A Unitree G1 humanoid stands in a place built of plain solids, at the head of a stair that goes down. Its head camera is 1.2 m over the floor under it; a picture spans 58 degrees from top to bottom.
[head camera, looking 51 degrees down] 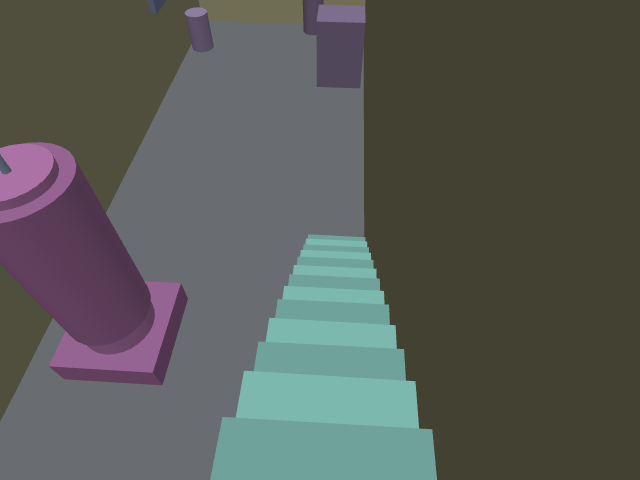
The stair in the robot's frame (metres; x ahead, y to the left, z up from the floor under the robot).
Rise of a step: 0.20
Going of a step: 0.23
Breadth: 0.65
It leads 4 degrees to the right of straight ahead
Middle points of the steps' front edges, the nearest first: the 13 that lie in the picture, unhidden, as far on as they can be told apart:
0.40 -0.02 -0.20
0.63 -0.03 -0.40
0.85 -0.05 -0.60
1.07 -0.06 -0.79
1.31 -0.08 -0.99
1.53 -0.09 -1.19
1.76 -0.10 -1.39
1.98 -0.12 -1.58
2.21 -0.13 -1.78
2.44 -0.15 -1.98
2.67 -0.16 -2.18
2.90 -0.18 -2.38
3.12 -0.19 -2.58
